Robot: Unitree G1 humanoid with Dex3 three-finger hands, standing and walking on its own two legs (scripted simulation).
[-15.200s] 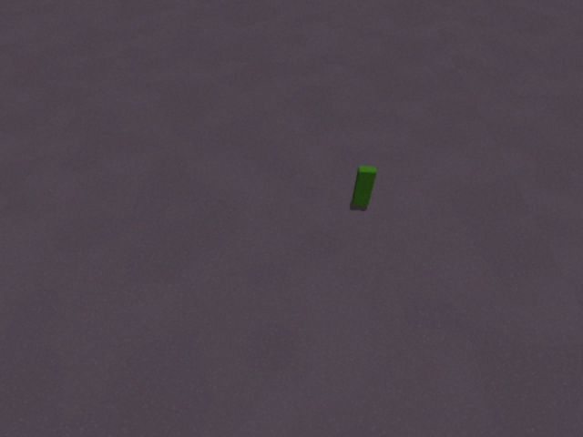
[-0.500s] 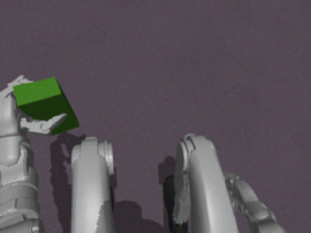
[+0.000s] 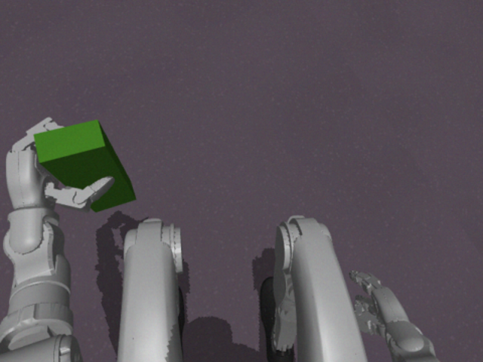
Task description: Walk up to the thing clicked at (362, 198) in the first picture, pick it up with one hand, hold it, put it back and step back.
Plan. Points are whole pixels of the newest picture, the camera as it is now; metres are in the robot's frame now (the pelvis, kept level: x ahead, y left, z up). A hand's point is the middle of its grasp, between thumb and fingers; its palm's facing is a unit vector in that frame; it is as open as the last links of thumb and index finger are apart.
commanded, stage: settle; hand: left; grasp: from the side
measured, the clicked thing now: (96, 174) +0.39 +0.23 -0.06
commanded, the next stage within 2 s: lift in 0.20 s
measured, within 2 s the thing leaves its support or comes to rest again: neither
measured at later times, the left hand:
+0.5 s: hand (75, 159) +0.40 +0.25 -0.01, palm faces +0.16 -0.99 -0.02, open 8.8 cm
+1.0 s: hand (33, 128) +0.38 +0.24 +0.12, palm faces +0.16 -0.99 -0.02, open 8.8 cm
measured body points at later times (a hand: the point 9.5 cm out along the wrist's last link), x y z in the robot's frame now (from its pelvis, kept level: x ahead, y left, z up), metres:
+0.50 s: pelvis +0.00 +0.00 +0.02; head +0.18 +0.05 +0.43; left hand +0.38 +0.30 +0.00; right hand +0.16 -0.26 -0.10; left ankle +0.09 +0.13 -0.34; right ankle +0.09 -0.12 -0.34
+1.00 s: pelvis +0.01 +0.00 +0.11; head +0.18 +0.04 +0.53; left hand +0.37 +0.29 +0.12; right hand +0.20 -0.24 -0.01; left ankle +0.09 +0.13 -0.34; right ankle +0.09 -0.12 -0.34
